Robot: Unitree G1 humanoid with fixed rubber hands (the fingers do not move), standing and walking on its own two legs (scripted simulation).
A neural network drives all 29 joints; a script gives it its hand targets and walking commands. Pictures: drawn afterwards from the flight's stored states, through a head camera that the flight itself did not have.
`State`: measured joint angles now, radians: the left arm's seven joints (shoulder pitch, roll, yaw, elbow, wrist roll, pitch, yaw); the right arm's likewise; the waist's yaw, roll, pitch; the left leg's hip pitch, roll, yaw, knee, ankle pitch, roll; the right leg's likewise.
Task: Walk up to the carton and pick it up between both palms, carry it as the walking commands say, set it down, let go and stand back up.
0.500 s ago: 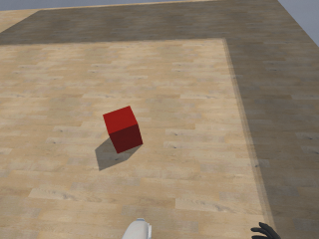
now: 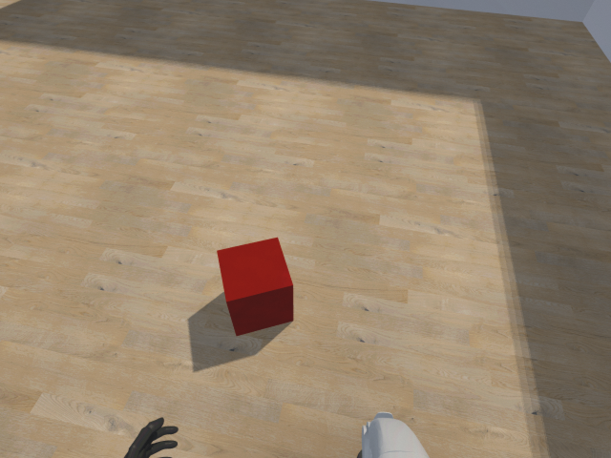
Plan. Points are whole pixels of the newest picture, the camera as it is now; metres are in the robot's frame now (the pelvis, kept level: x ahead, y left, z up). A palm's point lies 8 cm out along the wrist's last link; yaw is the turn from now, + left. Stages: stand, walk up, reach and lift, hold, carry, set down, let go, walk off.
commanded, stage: walk up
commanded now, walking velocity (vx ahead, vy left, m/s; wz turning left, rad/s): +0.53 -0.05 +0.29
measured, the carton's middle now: (256, 287) +0.76 +0.12 -0.66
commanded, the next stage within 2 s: stand in 1.32 s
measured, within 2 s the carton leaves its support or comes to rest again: neither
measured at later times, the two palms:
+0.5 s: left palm out of the picture +0.16 +0.24 -0.10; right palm (462, 337) +0.32 -0.28 -0.14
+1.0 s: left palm (121, 352) +0.34 +0.31 -0.15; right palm (411, 335) +0.32 -0.18 -0.12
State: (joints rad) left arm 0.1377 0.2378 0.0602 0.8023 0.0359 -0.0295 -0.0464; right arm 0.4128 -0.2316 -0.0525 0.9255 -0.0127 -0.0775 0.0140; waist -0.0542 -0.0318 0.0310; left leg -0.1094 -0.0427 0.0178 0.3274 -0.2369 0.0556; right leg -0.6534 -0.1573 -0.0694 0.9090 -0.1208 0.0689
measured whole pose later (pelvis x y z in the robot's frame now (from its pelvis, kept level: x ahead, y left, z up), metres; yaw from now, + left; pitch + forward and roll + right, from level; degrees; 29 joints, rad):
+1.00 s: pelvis +0.31 +0.06 +0.00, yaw +7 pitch -1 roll -2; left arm 0.20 0.23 0.05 0.97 0.00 0.02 0.01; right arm 0.33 -0.17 -0.01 1.06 -0.01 -0.06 -0.03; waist -0.02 -0.04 0.07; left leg -0.14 0.07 0.08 0.37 -0.21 0.01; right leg -0.41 -0.04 -0.06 0.74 -0.25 0.02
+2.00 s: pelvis +0.32 +0.06 -0.05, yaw +8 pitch +16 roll +0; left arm 0.11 0.17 0.07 0.45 0.04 0.40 -0.06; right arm 0.11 -0.15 -0.06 0.45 -0.03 0.43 0.02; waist 0.01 0.00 -0.05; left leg -0.69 0.01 0.03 0.82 -0.41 0.01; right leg -0.77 -0.02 -0.06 0.79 -0.30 -0.02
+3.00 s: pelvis +0.26 +0.03 -0.12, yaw +11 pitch +39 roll +2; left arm -0.95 0.24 0.28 0.89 -0.05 0.12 0.01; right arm -0.97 -0.22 -0.24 0.87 0.01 0.16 -0.06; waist 0.01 -0.01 -0.04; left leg -1.42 -0.02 0.00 1.11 -0.38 -0.02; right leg -1.49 -0.01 -0.01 1.08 -0.27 -0.03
